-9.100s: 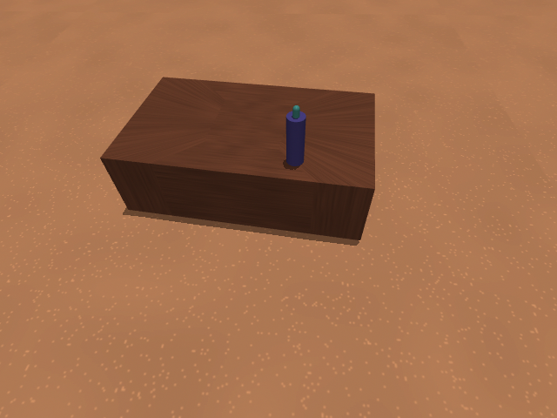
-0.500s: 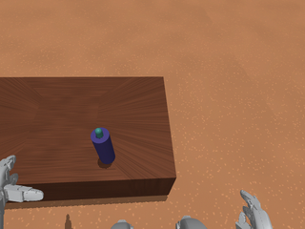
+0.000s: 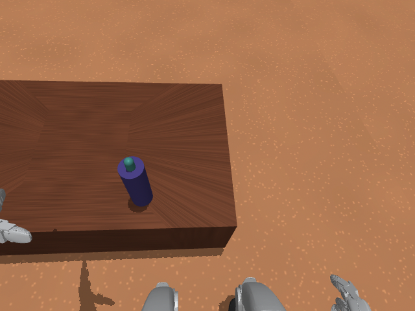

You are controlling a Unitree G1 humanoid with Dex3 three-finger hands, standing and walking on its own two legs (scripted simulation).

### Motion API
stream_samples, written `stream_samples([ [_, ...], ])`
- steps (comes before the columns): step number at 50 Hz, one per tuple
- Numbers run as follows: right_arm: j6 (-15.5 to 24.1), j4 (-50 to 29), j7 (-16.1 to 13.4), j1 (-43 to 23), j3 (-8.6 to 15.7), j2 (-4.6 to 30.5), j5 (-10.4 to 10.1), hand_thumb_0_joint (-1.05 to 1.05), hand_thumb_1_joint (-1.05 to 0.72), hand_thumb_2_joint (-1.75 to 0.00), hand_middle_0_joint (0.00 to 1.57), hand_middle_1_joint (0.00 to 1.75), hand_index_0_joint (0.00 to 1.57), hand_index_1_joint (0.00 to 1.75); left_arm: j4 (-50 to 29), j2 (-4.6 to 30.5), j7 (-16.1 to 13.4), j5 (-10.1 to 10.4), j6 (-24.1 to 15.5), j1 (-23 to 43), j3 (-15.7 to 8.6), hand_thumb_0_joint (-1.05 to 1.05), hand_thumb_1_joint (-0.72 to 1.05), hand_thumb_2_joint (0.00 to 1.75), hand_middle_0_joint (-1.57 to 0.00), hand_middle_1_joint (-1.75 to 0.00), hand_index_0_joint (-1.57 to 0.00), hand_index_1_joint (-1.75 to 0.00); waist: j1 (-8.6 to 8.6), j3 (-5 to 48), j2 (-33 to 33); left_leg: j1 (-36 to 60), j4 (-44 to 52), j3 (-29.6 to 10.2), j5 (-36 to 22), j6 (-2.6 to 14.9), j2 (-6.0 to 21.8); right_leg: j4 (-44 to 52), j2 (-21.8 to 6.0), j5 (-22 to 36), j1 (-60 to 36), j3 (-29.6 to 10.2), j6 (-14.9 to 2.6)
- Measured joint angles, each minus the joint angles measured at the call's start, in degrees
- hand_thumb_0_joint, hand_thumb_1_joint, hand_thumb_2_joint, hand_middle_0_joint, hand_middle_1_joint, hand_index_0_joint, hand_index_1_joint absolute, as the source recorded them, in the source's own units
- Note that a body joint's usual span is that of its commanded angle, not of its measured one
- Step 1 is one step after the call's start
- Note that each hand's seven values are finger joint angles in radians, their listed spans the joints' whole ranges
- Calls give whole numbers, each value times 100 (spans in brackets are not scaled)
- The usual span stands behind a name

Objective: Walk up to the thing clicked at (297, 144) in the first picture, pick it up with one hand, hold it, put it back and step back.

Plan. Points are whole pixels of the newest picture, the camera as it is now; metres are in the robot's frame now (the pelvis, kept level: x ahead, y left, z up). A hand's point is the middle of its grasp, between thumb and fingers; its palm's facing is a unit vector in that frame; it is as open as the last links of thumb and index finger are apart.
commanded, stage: go down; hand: left
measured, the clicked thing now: (136, 180) +0.49 +0.20 -0.25
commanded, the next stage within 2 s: approach in 1.80 s
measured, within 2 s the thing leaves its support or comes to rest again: neither
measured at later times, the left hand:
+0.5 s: hand (8, 181) +0.36 +0.38 +0.00, palm faces +0.21 -0.97 -0.12, open 17.7 cm
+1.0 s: hand (4, 172) +0.38 +0.39 +0.01, palm faces +0.21 -0.97 -0.10, open 17.6 cm
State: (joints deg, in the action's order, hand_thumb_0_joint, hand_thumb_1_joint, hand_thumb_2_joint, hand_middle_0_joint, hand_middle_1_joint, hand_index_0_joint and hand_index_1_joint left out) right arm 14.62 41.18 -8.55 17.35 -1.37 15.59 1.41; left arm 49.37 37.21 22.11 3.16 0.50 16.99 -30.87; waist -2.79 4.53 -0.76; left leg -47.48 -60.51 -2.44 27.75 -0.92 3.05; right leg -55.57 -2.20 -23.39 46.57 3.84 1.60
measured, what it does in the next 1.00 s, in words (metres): stands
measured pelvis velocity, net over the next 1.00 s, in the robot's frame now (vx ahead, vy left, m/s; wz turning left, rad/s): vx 0.00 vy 0.00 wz -0.01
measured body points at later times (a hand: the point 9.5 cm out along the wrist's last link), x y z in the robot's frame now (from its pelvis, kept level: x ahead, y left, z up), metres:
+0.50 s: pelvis +0.00 -0.01 -0.01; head +0.12 +0.03 +0.42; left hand +0.35 +0.43 +0.02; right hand +0.07 -0.29 -0.10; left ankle +0.02 +0.12 -0.67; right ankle +0.03 -0.14 -0.67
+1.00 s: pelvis +0.00 +0.00 -0.01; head +0.13 +0.05 +0.42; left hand +0.36 +0.44 +0.02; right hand +0.08 -0.28 -0.11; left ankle +0.02 +0.12 -0.67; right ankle +0.03 -0.14 -0.67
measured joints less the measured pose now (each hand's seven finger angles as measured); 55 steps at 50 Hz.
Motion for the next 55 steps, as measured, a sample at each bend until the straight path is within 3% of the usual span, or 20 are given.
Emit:
stream_samples([
  [8,-106,-97,22,57,-64,149,34,1,-90,-89,21,30,21,30,986,448,409,-42,-417,656,-241,-1,-60,3,-8,-2,-7,-3,-106,-17,18,-234,-32,3,-49,-33,33,-58,34,43,259,-10,-38],
  [19,-289,9,8,135,-151,187,82,1,-88,-89,21,30,21,30,1396,745,645,-21,-861,1014,-590,-1,-59,3,-8,-2,-7,-3,-174,-58,-53,-532,-190,-39,4,-60,51,-220,51,-19,552,19,-62],
  [55,-477,-124,42,59,-230,170,119,1,-89,-89,21,30,21,30,1512,961,845,74,-1012,1442,-696,-1,-60,5,-10,-4,-6,-7,-202,61,-23,-887,-462,-59,165,20,32,-338,38,-97,828,22,24],
])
